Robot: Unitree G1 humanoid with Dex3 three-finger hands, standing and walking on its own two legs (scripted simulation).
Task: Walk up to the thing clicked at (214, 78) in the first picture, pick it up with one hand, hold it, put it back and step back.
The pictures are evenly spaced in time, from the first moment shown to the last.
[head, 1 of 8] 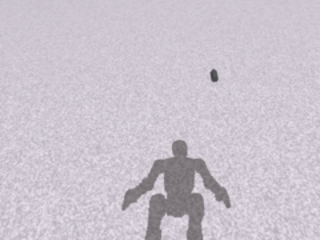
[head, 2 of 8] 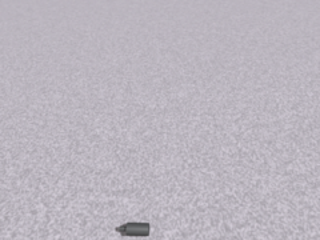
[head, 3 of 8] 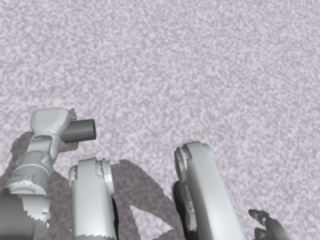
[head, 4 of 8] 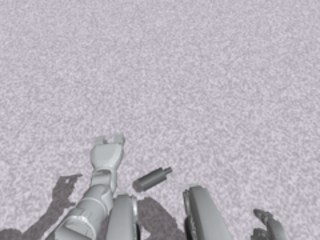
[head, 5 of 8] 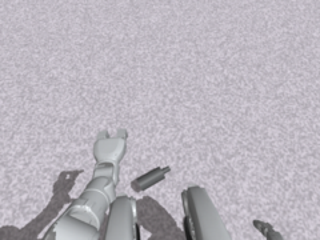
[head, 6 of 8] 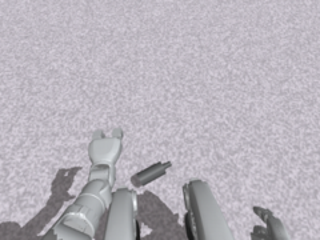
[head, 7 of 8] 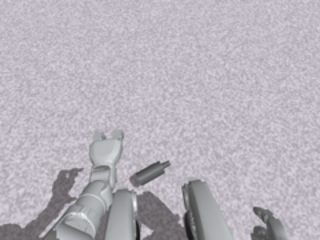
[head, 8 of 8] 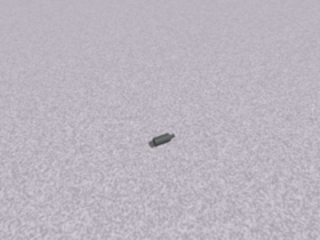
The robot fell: no
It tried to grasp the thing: yes
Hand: left
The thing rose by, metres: 0.35
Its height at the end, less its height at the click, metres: +0.00
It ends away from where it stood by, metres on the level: 0.20
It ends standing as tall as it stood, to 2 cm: yes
